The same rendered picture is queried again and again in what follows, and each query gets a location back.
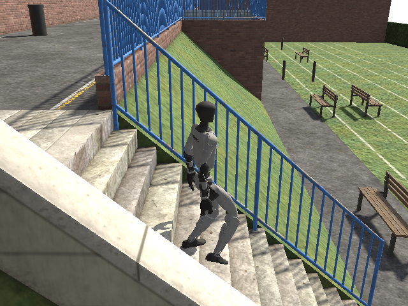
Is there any right robot upper arm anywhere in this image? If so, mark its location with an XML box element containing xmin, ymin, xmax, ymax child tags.
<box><xmin>198</xmin><ymin>133</ymin><xmax>217</xmax><ymax>170</ymax></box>

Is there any left robot thigh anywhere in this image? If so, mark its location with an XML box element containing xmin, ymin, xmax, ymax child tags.
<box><xmin>193</xmin><ymin>179</ymin><xmax>219</xmax><ymax>218</ymax></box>

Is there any right robot forearm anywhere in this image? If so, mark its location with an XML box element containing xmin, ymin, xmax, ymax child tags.
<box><xmin>198</xmin><ymin>163</ymin><xmax>209</xmax><ymax>200</ymax></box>

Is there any left robot forearm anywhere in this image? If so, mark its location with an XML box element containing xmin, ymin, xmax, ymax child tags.
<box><xmin>184</xmin><ymin>151</ymin><xmax>195</xmax><ymax>174</ymax></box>

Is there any right robot shin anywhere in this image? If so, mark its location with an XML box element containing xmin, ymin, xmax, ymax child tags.
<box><xmin>213</xmin><ymin>216</ymin><xmax>240</xmax><ymax>257</ymax></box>

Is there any robot right hand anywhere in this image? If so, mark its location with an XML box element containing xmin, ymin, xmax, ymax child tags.
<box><xmin>200</xmin><ymin>198</ymin><xmax>213</xmax><ymax>216</ymax></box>

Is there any robot left hand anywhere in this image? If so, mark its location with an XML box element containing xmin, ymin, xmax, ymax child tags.
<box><xmin>187</xmin><ymin>172</ymin><xmax>196</xmax><ymax>191</ymax></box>

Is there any left robot upper arm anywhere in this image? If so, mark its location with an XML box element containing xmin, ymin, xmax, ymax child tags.
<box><xmin>184</xmin><ymin>124</ymin><xmax>199</xmax><ymax>155</ymax></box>

